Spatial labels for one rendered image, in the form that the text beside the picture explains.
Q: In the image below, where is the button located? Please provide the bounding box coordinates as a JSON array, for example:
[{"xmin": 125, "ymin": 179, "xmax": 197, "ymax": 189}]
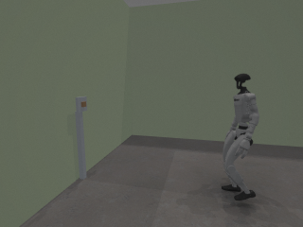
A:
[{"xmin": 80, "ymin": 101, "xmax": 86, "ymax": 108}]

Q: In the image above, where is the left robot upper arm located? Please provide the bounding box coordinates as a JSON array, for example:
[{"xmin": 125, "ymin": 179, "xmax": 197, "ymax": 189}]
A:
[{"xmin": 244, "ymin": 93, "xmax": 259, "ymax": 120}]

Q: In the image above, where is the robot left hand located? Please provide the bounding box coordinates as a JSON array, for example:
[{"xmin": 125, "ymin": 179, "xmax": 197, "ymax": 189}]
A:
[{"xmin": 235, "ymin": 139, "xmax": 250, "ymax": 159}]

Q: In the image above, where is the robot head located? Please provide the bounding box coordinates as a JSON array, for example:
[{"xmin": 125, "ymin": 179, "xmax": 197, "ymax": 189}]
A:
[{"xmin": 234, "ymin": 74, "xmax": 251, "ymax": 95}]

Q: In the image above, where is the robot left forearm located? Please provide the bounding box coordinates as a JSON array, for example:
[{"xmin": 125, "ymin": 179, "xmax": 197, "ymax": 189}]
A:
[{"xmin": 243, "ymin": 113, "xmax": 259, "ymax": 141}]

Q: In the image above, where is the robot right forearm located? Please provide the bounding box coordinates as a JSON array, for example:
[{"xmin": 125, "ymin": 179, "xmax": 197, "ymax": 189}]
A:
[{"xmin": 230, "ymin": 116, "xmax": 239, "ymax": 131}]

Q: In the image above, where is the robot left shin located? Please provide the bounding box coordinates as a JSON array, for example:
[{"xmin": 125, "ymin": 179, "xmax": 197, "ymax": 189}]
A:
[{"xmin": 225, "ymin": 165, "xmax": 250, "ymax": 194}]

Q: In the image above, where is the panel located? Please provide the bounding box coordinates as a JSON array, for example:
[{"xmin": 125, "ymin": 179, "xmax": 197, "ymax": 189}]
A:
[{"xmin": 75, "ymin": 96, "xmax": 87, "ymax": 180}]

